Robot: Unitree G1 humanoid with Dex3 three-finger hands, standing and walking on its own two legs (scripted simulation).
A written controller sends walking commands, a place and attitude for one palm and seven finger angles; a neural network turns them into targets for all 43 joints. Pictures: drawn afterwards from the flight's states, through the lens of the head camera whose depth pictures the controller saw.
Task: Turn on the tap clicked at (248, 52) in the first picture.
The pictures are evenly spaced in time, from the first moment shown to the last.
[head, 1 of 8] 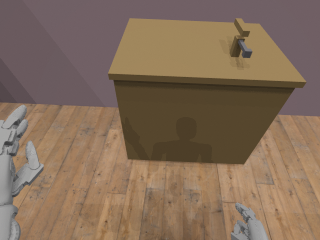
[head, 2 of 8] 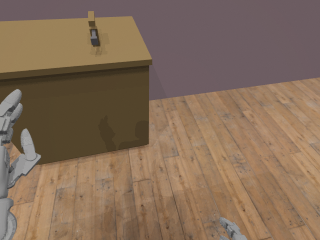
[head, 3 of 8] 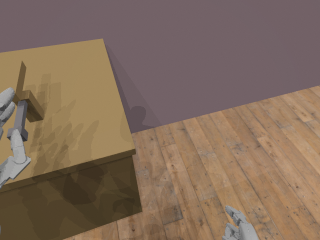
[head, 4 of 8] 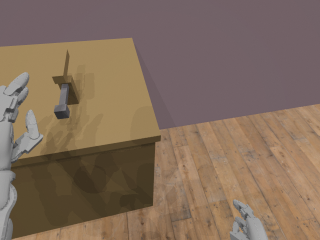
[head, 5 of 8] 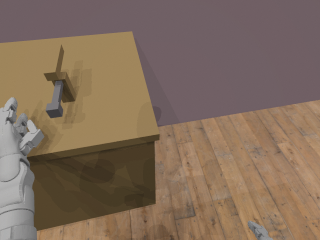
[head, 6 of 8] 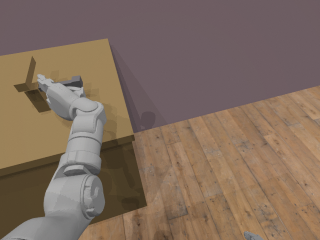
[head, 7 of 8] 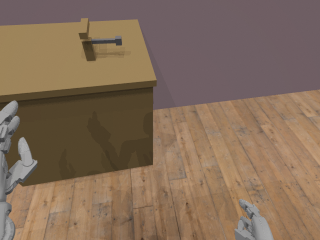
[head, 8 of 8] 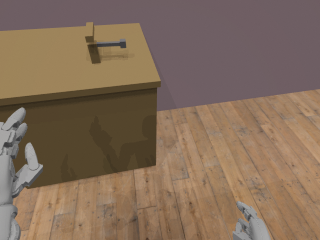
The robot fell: no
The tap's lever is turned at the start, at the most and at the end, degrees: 0 86 86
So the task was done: yes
